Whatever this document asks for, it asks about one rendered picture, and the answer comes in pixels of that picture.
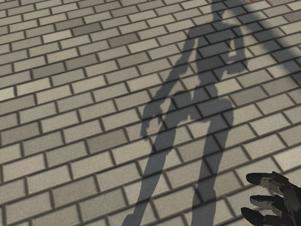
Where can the right robot hand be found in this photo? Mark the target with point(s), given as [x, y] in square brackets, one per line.
[287, 209]

